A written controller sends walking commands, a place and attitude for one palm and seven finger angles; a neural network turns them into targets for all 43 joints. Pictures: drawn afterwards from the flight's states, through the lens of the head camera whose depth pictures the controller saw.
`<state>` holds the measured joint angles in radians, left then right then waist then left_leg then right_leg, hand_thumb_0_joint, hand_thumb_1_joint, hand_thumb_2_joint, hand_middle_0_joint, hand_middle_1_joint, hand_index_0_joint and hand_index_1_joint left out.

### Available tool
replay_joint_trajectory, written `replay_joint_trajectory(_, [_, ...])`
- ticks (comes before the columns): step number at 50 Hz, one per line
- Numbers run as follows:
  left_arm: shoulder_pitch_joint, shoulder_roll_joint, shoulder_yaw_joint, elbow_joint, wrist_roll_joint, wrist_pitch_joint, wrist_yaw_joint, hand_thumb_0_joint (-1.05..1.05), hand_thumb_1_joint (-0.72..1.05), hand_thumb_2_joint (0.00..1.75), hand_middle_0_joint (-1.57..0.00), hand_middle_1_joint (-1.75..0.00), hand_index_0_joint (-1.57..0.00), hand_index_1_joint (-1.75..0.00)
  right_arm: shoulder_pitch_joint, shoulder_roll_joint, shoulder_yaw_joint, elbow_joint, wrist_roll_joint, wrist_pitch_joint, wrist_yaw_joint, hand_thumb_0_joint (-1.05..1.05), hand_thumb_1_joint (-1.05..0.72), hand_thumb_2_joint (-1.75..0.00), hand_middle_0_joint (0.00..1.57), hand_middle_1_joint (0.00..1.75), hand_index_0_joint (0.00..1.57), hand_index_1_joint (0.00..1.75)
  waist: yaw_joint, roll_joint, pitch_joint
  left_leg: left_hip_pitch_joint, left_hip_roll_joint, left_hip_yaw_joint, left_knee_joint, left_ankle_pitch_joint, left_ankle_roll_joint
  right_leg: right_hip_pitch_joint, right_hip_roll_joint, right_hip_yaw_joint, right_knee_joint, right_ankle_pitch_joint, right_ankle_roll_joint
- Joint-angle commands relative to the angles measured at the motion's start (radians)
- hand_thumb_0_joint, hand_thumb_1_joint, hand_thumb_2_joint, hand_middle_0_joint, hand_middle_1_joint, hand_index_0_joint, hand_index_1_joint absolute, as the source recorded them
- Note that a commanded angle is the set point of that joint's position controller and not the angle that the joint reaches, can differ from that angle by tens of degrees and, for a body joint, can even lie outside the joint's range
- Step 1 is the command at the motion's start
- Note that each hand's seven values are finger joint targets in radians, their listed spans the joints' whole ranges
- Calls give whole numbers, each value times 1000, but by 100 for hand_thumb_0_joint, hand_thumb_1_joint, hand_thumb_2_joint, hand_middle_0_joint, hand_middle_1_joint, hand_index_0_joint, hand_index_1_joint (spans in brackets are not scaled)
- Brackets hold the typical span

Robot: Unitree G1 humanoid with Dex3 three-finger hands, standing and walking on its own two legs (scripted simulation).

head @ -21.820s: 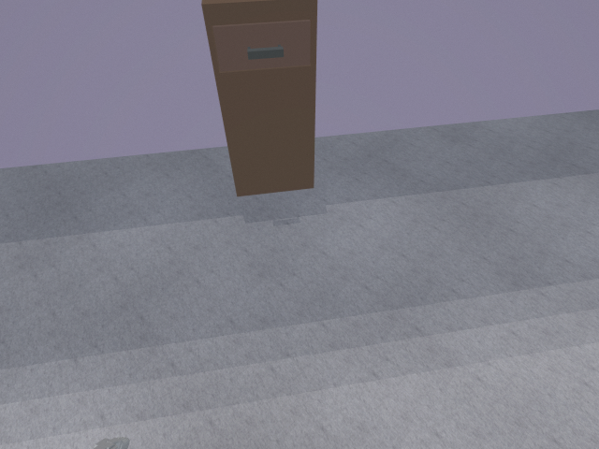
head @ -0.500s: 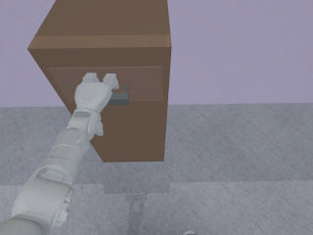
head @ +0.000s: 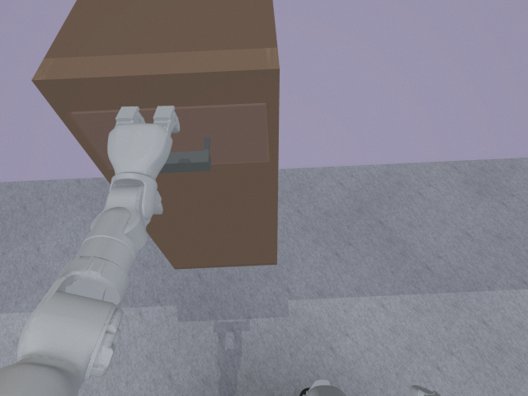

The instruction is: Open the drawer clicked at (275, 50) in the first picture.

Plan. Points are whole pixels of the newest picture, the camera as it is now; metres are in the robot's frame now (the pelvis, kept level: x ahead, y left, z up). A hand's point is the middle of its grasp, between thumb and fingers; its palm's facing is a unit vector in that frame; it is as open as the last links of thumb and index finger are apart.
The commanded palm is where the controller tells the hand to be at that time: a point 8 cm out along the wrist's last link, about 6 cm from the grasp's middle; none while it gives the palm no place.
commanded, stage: re-aim the fingers above the handle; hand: left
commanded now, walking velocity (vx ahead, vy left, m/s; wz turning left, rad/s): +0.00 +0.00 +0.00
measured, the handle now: (177, 152) +0.55 +0.17 -0.02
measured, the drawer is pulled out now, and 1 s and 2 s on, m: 0.00 0.00 0.00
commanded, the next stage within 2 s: lower the fingers behind the handle in 0.14 s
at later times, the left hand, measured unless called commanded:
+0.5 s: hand (168, 164) +0.49 +0.17 +0.03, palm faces +0.11 +0.08 -0.99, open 13.8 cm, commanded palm +0.44 +0.17 +0.08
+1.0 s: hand (174, 183) +0.47 +0.16 +0.00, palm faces +0.08 +0.02 -1.00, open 13.8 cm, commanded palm +0.44 +0.17 +0.04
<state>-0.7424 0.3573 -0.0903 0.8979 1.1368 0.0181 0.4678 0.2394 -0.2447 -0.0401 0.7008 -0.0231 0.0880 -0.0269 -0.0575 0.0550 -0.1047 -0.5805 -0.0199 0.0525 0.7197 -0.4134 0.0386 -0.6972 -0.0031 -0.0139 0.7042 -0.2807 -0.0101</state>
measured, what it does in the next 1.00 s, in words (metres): stands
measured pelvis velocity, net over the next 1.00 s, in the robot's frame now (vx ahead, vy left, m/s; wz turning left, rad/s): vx -0.01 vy -0.01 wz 0.01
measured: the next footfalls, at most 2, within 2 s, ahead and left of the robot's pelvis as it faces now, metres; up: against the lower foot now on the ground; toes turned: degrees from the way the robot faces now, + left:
none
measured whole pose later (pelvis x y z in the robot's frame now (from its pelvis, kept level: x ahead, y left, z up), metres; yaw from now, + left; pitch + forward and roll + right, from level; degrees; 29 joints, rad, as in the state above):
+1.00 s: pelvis -0.01 -0.01 -0.02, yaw +1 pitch +21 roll +0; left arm -0.80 0.31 -0.13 1.03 1.15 0.03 0.53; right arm 0.27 -0.26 -0.07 0.72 -0.03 0.06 0.00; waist -0.08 0.05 -0.16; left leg -0.77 -0.01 0.03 0.87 -0.46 0.03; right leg -0.88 0.00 -0.04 0.83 -0.32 -0.02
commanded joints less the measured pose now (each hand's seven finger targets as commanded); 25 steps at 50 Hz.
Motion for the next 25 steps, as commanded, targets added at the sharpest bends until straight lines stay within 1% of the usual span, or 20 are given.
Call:
replay_joint_trajectory(1, [-432,254,45,-3,-35,209,-4,0,-50,30,-30,-120,-30,-120,66,-142,-40,-71,28,-2,0,0,-90,-90,20,30,20,30,5,-78,-458,82,-12,0,-118,402,-23,414,35,-4,-67,335,-19])
replay_joint_trajectory(2, [-447,194,-6,-5,-69,226,-55,0,-50,30,-30,-120,-30,-120,77,-149,-50,-75,34,2,-5,0,-90,-90,20,30,20,30,-18,-102,-486,114,-9,2,-122,413,-15,434,34,-2,-84,359,-13])
replay_joint_trajectory(3, [-435,142,-53,-12,-103,230,-116,0,-50,30,-30,-120,-30,-120,80,-156,-56,-83,42,6,-12,0,-90,-90,20,30,20,30,-37,-138,-479,134,-7,-1,-125,410,-7,441,34,-1,-99,367,-8])
replay_joint_trajectory(4, [-461,49,-133,-51,-139,212,-180,0,-50,30,-30,-120,-30,-120,81,-161,-60,-90,43,8,-20,0,-90,-90,20,30,20,30,-73,-156,-482,166,-6,-8,-123,412,0,433,34,-1,-113,374,-5])
replay_joint_trajectory(5, [-461,12,-165,-96,-166,176,-238,0,-50,30,-30,-120,-30,-120,81,-165,-64,-92,41,2,-31,0,-90,-90,20,30,20,30,-87,-164,-446,184,-5,-14,-121,400,9,412,31,-4,-127,363,0])
replay_joint_trajectory(6, [-473,9,-179,-144,-177,128,-290,0,-50,30,-30,-120,-30,-120,76,-171,-65,-91,39,-2,-43,0,-90,-90,20,30,20,30,-106,-180,-412,197,-7,-26,-116,381,14,389,31,-3,-132,349,3])
replay_joint_trajectory(7, [-488,-3,-194,-173,-175,73,-319,0,-50,30,-30,-120,-30,-120,72,-168,-59,-88,34,-12,-56,0,-90,-90,20,30,20,30,-109,-153,-382,201,-11,-37,-115,362,17,360,28,-2,-135,321,2])
replay_joint_trajectory(9, [-547,2,-200,-246,-164,-43,-336,0,-50,30,-30,-120,-30,-120,89,-155,-54,-77,27,-35,-66,0,-90,-90,20,30,20,30,-109,-90,-339,230,-14,-62,-105,359,14,281,27,-4,-127,272,-9])
replay_joint_trajectory(10, [-560,40,-163,-264,-150,-99,-324,0,-50,30,-30,-120,-30,-120,108,-149,-54,-65,19,-44,-70,0,-90,-90,20,30,20,30,-96,-46,-322,232,-13,-71,-95,364,10,239,27,-6,-112,247,-16])
replay_joint_trajectory(11, [-573,88,-112,-301,-135,-151,-300,0,-50,30,-30,-120,-30,-120,133,-147,-58,-59,13,-49,-71,0,-90,-90,20,30,20,30,-81,-28,-341,243,-10,-78,-78,405,5,216,30,-6,-89,257,-23])
replay_joint_trajectory(13, [-565,195,5,-315,-83,-214,-208,0,-50,30,-30,-120,-30,-120,158,-130,-61,-52,5,-53,-63,0,-90,-90,20,30,20,30,-37,41,-399,231,-8,-83,-49,486,-18,200,31,-5,-41,273,-34])
replay_joint_trajectory(14, [-550,279,91,-299,-60,-216,-147,0,-50,30,-30,-120,-30,-120,157,-130,-57,-49,0,-55,-53,0,-90,-90,20,30,20,30,-1,87,-407,188,-14,-81,-38,514,-31,206,36,-9,-18,282,-43])
replay_joint_trajectory(15, [-514,305,138,-259,-39,-200,-81,0,-50,30,-30,-120,-30,-120,156,-120,-50,-46,-6,-57,-39,0,-90,-90,20,30,20,30,17,75,-425,134,-17,-86,-22,541,-40,211,37,-18,17,299,-45])
replay_joint_trajectory(16, [-459,290,155,-190,-31,-161,-20,0,-50,30,-30,-120,-30,-120,138,-111,-43,-48,-13,-56,-23,0,-90,-90,20,30,20,30,26,61,-408,72,-21,-72,-11,530,-41,214,38,-23,35,306,-45])
replay_joint_trajectory(17, [-426,315,186,-143,-33,-109,26,0,-50,30,-30,-120,-30,-120,128,-117,-39,-47,-16,-49,-10,0,-90,-90,20,30,20,30,32,12,-397,15,-23,-57,-12,497,-43,236,37,-25,47,318,-43])
replay_joint_trajectory(18, [-408,292,161,-126,-30,-56,62,0,-50,30,-30,-120,-30,-120,105,-119,-37,-64,-17,-44,-4,0,-90,-90,20,30,20,30,30,-6,-391,-15,-27,-34,-15,466,-38,252,34,-20,40,327,-39])
replay_joint_trajectory(19, [-387,294,166,-85,-25,0,92,0,-50,30,-30,-120,-30,-120,89,-123,-35,-72,-17,-38,1,0,-90,-90,20,30,20,30,33,-65,-410,-44,-29,-18,-17,447,-31,301,33,-14,36,345,-37])
replay_joint_trajectory(20, [-390,272,129,-61,-15,54,110,0,-50,30,-30,-120,-30,-120,87,-126,-35,-80,-13,-31,6,0,-90,-90,20,30,20,30,28,-56,-427,-50,-25,-5,-27,420,-32,312,31,-9,31,344,-32])
replay_joint_trajectory(23, [-413,222,54,46,20,236,107,0,-50,30,-30,-120,-30,-120,79,-136,-36,-71,5,-3,22,0,-90,-90,20,30,20,30,19,-40,-513,-16,-12,13,-48,428,-32,359,37,-5,15,370,-27])
replay_joint_trajectory(25, [-457,174,9,29,-36,293,34,0,-50,30,-30,-120,-30,-120,94,-147,-51,-79,25,13,16,0,-90,-90,20,30,20,30,-16,-107,-565,26,-8,11,-58,438,-17,423,38,6,-20,419,-12])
